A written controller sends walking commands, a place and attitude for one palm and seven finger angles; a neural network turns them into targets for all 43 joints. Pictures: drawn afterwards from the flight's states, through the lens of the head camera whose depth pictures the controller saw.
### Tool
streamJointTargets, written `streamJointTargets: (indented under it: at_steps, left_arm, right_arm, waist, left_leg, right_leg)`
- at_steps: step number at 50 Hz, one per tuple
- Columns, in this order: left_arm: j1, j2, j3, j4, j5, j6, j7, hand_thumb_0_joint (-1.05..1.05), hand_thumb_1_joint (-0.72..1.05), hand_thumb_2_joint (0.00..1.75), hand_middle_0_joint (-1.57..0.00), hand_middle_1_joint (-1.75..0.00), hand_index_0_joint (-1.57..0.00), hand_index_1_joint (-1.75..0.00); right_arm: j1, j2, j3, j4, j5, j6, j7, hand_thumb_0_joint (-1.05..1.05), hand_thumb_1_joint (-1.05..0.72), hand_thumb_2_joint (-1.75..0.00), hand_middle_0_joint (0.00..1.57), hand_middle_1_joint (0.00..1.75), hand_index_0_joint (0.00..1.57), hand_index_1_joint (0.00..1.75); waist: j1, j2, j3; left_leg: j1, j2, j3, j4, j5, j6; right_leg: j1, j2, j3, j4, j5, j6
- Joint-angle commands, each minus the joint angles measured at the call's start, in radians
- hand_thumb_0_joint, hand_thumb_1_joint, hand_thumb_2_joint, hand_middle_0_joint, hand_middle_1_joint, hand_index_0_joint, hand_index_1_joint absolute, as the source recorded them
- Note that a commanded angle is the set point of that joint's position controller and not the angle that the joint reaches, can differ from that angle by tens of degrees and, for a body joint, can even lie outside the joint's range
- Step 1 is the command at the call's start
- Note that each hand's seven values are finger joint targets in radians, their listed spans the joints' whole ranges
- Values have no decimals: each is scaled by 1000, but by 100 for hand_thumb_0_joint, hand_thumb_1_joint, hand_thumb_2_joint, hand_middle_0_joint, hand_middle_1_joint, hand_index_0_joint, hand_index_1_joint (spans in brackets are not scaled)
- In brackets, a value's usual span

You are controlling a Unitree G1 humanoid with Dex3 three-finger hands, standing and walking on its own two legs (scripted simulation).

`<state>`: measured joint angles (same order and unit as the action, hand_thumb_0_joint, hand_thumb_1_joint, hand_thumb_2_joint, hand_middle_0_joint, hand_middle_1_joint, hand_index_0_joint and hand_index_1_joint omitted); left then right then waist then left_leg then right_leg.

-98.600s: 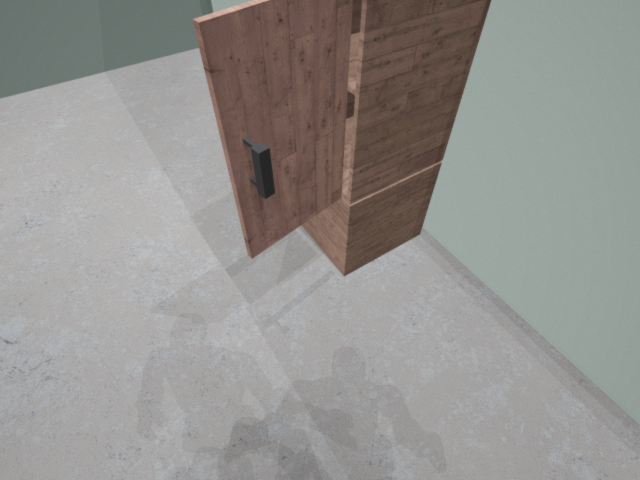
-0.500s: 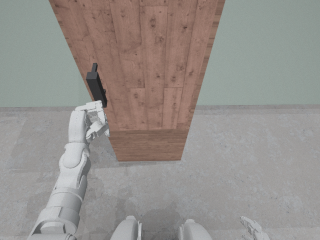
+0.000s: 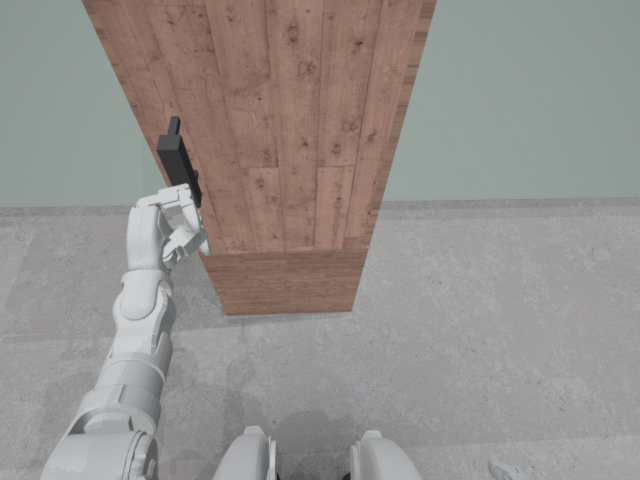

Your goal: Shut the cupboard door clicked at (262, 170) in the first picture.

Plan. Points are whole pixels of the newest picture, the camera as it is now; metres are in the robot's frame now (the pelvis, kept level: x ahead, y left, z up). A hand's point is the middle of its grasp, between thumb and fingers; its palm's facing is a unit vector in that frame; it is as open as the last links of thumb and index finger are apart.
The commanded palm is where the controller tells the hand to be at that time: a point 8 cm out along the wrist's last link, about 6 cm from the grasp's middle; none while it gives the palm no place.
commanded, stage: push the door shut along its arc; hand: left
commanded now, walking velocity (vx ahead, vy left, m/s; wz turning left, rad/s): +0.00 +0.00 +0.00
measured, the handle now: (183, 163) +0.53 +0.20 +0.05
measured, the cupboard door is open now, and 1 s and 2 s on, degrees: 1 0 0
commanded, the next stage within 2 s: pull the fist back off the door in 0.86 s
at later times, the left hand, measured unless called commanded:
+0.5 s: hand (197, 205) +0.45 +0.16 +0.04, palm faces -0.06 -1.00 -0.03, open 2.7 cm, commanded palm +0.45 +0.20 +0.05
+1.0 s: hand (210, 203) +0.46 +0.15 +0.04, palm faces -0.14 -0.99 -0.05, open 3.1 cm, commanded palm +0.49 +0.17 +0.05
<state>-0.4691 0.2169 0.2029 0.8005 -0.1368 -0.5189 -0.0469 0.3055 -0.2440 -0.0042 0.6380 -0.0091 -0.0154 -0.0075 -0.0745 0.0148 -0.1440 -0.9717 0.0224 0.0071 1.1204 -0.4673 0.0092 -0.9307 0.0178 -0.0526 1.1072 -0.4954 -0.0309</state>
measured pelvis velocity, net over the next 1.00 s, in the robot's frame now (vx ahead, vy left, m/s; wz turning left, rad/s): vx -0.04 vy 0.01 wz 0.02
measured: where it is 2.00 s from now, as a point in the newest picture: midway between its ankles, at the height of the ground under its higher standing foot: outside the picture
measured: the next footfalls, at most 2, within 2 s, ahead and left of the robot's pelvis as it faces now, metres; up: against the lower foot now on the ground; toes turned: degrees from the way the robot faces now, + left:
none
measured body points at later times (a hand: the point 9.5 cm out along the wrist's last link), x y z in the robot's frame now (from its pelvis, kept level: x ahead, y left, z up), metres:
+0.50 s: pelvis +0.00 +0.01 -0.01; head +0.11 +0.02 +0.43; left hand +0.45 +0.22 +0.05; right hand +0.06 -0.25 -0.13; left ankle +0.04 +0.11 -0.65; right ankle +0.02 -0.10 -0.65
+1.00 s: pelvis -0.04 +0.01 -0.03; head +0.08 +0.05 +0.40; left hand +0.46 +0.20 +0.05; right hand +0.00 -0.26 -0.13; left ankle +0.04 +0.11 -0.65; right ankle +0.02 -0.10 -0.65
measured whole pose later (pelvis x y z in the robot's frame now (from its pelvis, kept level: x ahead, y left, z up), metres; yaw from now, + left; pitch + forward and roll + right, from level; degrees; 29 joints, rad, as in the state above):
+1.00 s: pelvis -0.04 +0.01 -0.03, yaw +1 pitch +22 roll -4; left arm -0.96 0.41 0.15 1.22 -0.12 -0.45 -0.21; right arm 0.33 -0.27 0.04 0.69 -0.01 -0.08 -0.04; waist -0.17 0.02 -0.13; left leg -1.21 0.00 -0.04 1.25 -0.43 0.03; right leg -1.13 0.00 -0.10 1.20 -0.45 -0.02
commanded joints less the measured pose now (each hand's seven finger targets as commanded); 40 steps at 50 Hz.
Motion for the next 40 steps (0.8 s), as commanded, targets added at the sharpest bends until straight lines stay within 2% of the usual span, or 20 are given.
streamJointTargets:
  at_steps: [1, 4, 5, 7, 10, 11, 13, 16, 17, 19, 20, 22, 23, 25, 27, 29, 32, 36, 37, 40]
  left_arm:
    - [-393, 182, 39, -154, 10, -66, -9, 0, 90, 90, -130, -150, -130, -150]
    - [-386, 193, 55, -135, 0, -41, -20, 0, 90, 90, -130, -150, -130, -150]
    - [-397, 211, 61, -144, 0, -40, -25, 0, 90, 90, -130, -150, -130, -150]
    - [-484, 212, 53, -127, 0, -39, -33, 0, 90, 90, -130, -150, -130, -150]
    - [-564, 267, 86, -107, 0, -57, -49, 0, 90, 90, -130, -150, -130, -150]
    - [-592, 263, 78, -101, 2, -65, -58, 0, 90, 90, -130, -150, -130, -150]
    - [-580, 255, 75, -59, 1, -69, -80, 0, 90, 90, -130, -150, -130, -150]
    - [-615, 222, 34, 2, 6, -56, -115, 0, 90, 90, -130, -150, -130, -150]
    - [-593, 224, 43, 37, 1, -42, -125, 0, 90, 90, -130, -150, -130, -150]
    - [-624, 268, 68, 72, -2, -23, -143, 0, 90, 90, -130, -150, -130, -150]
    - [-656, 289, 83, 62, -5, -24, -148, 0, 90, 90, -130, -150, -130, -150]
    - [-712, 246, 42, 51, -7, -26, -163, 0, 90, 90, -130, -150, -130, -150]
    - [-761, 238, 33, 57, -11, -25, -166, 0, 90, 90, -130, -150, -130, -150]
    - [-815, 264, 45, 67, -13, -28, -166, 0, 90, 90, -130, -150, -130, -150]
    - [-886, 232, 4, 80, -6, -29, -167, 0, 90, 90, -130, -150, -130, -150]
    - [-923, 239, -5, 90, 2, -34, -171, 0, 90, 90, -130, -150, -130, -150]
    - [-999, 224, -38, 92, 12, -35, -173, 0, 90, 90, -130, -150, -130, -150]
    - [-1073, 234, -63, 117, 23, -25, -175, 0, 90, 90, -130, -150, -130, -150]
    - [-1095, 200, -95, 124, 24, -19, -176, 0, 90, 90, -130, -150, -130, -150]
    - [-1141, 241, -80, 118, 20, -14, -175, 0, 90, 90, -130, -150, -130, -150]
  right_arm:
    - [46, -149, -57, -94, 2, -32, -8, 0, -90, -90, 20, 30, 20, 30]
    - [48, -150, -55, -104, 4, -23, -7, 0, -90, -90, 20, 30, 20, 30]
    - [52, -154, -55, -111, 5, -22, -9, 0, -90, -90, 20, 30, 20, 30]
    - [53, -150, -52, -100, 7, -18, -12, 0, -90, -90, 20, 30, 20, 30]
    - [65, -156, -50, -93, 5, -20, -18, 0, -90, -90, 20, 30, 20, 30]
    - [63, -155, -50, -85, 5, -20, -18, 0, -90, -90, 20, 30, 20, 30]
    - [73, -157, -52, -82, 4, -19, -15, 0, -90, -90, 20, 30, 20, 30]
    - [91, -162, -53, -70, 5, -14, -8, 0, -90, -90, 20, 30, 20, 30]
    - [99, -166, -56, -68, 7, -9, -6, 0, -90, -90, 20, 30, 20, 30]
    - [110, -174, -55, -71, 10, 1, -9, 0, -90, -90, 20, 30, 20, 30]
    - [118, -177, -55, -71, 8, 1, -12, 0, -90, -90, 20, 30, 20, 30]
    - [116, -172, -56, -70, 13, 4, -12, 0, -90, -90, 20, 30, 20, 30]
    - [120, -173, -55, -61, 12, 4, -12, 0, -90, -90, 20, 30, 20, 30]
    - [131, -182, -56, -51, 12, 2, -16, 0, -90, -90, 20, 30, 20, 30]
    - [131, -182, -55, -39, 11, -3, -17, 0, -90, -90, 20, 30, 20, 30]
    - [136, -188, -55, -29, 10, -8, -18, 0, -90, -90, 20, 30, 20, 30]
    - [144, -195, -56, -16, 5, -16, -19, 0, -90, -90, 20, 30, 20, 30]
    - [151, -206, -49, -8, 5, -31, -24, 0, -90, -90, 20, 30, 20, 30]
    - [148, -204, -46, -7, 6, -34, -25, 0, -90, -90, 20, 30, 20, 30]
    - [147, -216, -40, -9, 6, -53, -33, 0, -90, -90, 20, 30, 20, 30]
  waist:
    - [-19, 31, -360]
    - [-10, 14, -380]
    - [-10, 33, -393]
    - [-33, 22, -386]
    - [-42, 24, -391]
    - [-50, 32, -401]
    - [-47, 31, -416]
    - [-61, 87, -416]
    - [-60, 73, -410]
    - [-73, 10, -386]
    - [-76, 25, -406]
    - [-87, 54, -412]
    - [-102, 49, -400]
    - [-117, 55, -383]
    - [-143, 69, -384]
    - [-143, 108, -400]
    - [-165, 128, -427]
    - [-193, 130, -419]
    - [-205, 145, -396]
    - [-211, 150, -393]
  left_leg:
    - [236, -24, -28, -128, 151, 14]
    - [232, -25, -26, -133, 162, 14]
    - [241, -25, -31, -132, 178, 13]
    - [234, -23, -30, -122, 177, 16]
    - [220, -23, -37, -107, 175, 18]
    - [234, -21, -39, -103, 186, 17]
    - [246, -20, -43, -98, 215, 14]
    - [294, -15, -59, -94, 249, 8]
    - [288, -14, -59, -91, 246, 9]
    - [230, -15, -57, -88, 220, 16]
    - [238, -15, -61, -82, 235, 19]
    - [270, -12, -67, -81, 239, 15]
    - [275, -11, -77, -79, 231, 15]
    - [280, -8, -88, -76, 203, 17]
    - [291, -7, -101, -76, 165, 16]
    - [305, -6, -113, -77, 140, 12]
    - [331, -6, -133, -75, 100, 12]
    - [316, -3, -156, -83, 17, 14]
    - [310, -5, -157, -87, -25, 15]
    - [285, -6, -168, -100, -113, 19]
  right_leg:
    - [155, 2, 58, -166, 217, 13]
    - [184, 2, 57, -168, 231, 12]
    - [181, 5, 55, -159, 244, 9]
    - [173, 2, 59, -160, 252, 15]
    - [166, 5, 65, -150, 247, 13]
    - [155, 4, 63, -145, 258, 13]
    - [150, 6, 58, -135, 280, 10]
    - [80, 8, 41, -121, 277, 4]
    - [75, 11, 41, -126, 272, 4]
    - [101, 10, 49, -134, 269, 9]
    - [94, 11, 47, -124, 277, 7]
    - [56, 10, 41, -122, 264, 6]
    - [32, 11, 36, -122, 248, 7]
    - [-9, 15, 34, -125, 207, 4]
    - [-55, 14, 30, -125, 168, 5]
    - [-85, 12, 28, -116, 141, 0]
    - [-135, 10, 21, -108, 114, -1]
    - [-183, 10, 18, -102, 68, -4]
    - [-204, 10, 20, -109, 47, -4]
    - [-217, 9, 21, -105, 3, -7]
